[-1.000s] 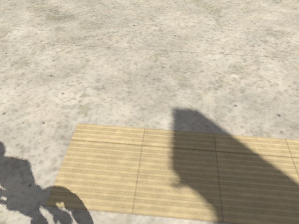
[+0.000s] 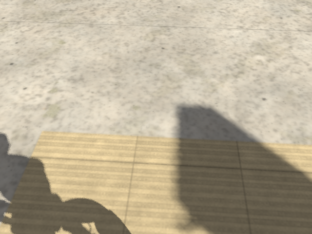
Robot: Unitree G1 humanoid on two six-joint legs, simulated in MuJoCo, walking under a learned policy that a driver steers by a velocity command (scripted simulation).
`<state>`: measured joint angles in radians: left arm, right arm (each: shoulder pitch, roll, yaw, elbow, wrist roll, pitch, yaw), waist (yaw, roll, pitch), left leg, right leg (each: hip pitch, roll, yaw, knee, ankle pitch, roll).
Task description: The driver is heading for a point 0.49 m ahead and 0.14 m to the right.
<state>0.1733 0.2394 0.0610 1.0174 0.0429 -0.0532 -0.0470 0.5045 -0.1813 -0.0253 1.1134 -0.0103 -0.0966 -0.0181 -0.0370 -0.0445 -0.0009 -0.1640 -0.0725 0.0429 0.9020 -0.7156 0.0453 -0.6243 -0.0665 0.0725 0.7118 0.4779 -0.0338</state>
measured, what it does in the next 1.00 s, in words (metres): goes down: right foot 0.21 m lower, then left foot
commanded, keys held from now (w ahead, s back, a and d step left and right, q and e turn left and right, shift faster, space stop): w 0.40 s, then no key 0.60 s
